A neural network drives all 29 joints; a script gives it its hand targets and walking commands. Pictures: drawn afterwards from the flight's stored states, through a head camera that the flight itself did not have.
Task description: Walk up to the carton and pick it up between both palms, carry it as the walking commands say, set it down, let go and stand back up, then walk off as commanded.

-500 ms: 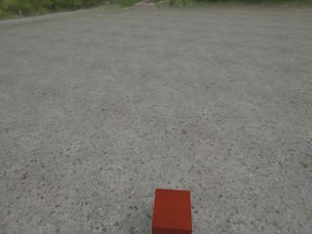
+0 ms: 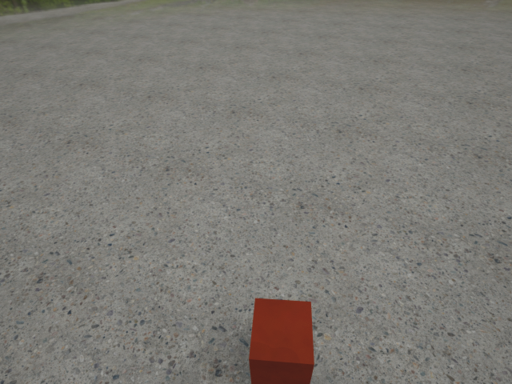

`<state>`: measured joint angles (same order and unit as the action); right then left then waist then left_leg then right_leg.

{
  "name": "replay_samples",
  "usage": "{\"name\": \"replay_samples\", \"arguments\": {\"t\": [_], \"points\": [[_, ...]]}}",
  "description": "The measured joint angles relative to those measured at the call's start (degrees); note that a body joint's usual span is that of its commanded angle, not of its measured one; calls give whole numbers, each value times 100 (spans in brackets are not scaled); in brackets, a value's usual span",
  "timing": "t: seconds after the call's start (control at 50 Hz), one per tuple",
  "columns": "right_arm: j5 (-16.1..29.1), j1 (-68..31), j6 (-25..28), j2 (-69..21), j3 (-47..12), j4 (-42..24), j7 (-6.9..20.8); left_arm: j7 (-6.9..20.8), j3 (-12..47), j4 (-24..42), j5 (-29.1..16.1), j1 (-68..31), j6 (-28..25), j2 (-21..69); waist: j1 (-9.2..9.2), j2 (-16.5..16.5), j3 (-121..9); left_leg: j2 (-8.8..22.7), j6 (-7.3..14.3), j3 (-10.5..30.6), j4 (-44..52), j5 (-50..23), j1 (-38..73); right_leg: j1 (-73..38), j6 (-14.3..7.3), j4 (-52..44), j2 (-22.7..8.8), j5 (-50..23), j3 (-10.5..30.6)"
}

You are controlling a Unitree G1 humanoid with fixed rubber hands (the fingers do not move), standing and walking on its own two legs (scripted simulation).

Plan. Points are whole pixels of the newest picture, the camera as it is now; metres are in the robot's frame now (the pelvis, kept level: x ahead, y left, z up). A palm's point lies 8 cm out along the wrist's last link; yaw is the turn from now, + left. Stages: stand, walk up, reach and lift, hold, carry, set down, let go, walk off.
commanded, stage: stand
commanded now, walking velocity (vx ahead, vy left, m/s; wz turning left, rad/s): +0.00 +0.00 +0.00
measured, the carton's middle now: (281, 345) +0.50 -0.03 -0.65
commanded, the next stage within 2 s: walk off in 0.44 s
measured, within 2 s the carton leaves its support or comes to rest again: neither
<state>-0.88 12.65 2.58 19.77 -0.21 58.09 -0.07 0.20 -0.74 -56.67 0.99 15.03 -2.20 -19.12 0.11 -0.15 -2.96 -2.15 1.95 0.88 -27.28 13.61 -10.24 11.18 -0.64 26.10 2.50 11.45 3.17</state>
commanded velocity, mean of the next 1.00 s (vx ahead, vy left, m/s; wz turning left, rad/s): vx -0.10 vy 0.00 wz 0.00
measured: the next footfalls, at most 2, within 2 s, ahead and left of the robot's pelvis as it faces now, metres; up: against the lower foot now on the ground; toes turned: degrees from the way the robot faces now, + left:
right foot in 1.10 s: -0.04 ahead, -0.12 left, +0.00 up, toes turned -5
left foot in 1.52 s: -0.17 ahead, +0.10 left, +0.00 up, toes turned -1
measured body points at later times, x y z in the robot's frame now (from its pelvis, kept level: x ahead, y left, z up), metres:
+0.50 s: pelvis +0.00 +0.01 +0.00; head -0.02 +0.01 +0.45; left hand +0.06 +0.30 -0.13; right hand +0.08 -0.29 -0.12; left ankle +0.02 +0.10 -0.74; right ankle +0.03 -0.11 -0.74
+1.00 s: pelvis -0.03 +0.00 -0.01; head -0.01 +0.00 +0.44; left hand +0.02 +0.27 -0.16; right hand +0.04 -0.28 -0.15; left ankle +0.02 +0.10 -0.74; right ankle -0.02 -0.11 -0.72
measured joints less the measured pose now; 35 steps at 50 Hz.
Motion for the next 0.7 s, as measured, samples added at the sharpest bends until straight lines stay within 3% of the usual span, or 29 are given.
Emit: {"name": "replay_samples", "arguments": {"t": [0.7], "points": [[74, -427, -85, -12, -36, 535, -16, -49, 71, -614, -41, -463, 48, -35, -1, -50, 298, -62, 48, 39, 437, -201, 218, -238, 70, -446, -87, -181, -1]]}}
